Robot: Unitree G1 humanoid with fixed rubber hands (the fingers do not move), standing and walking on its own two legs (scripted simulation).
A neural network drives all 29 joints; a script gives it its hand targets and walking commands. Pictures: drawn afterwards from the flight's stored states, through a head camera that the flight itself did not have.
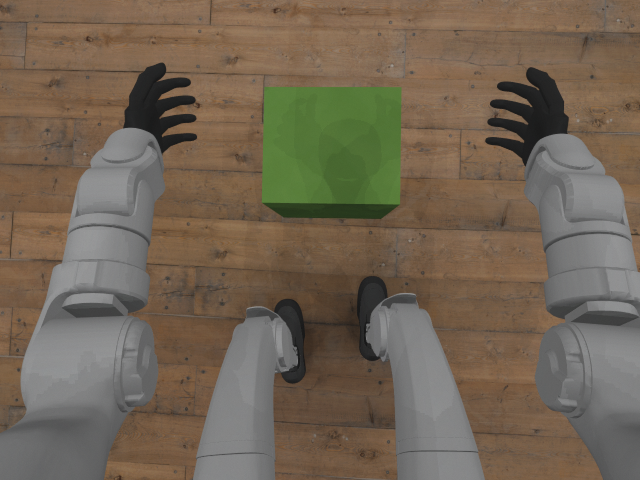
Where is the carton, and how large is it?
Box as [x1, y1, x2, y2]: [262, 87, 401, 218]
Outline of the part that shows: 264,87 262,202 284,217 381,218 399,204 401,87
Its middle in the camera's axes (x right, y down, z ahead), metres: +0.03 -0.17 +0.84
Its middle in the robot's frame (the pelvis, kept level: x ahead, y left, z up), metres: +0.54 -0.01 -0.51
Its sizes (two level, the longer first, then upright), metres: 0.246 0.210 0.294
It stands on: the floor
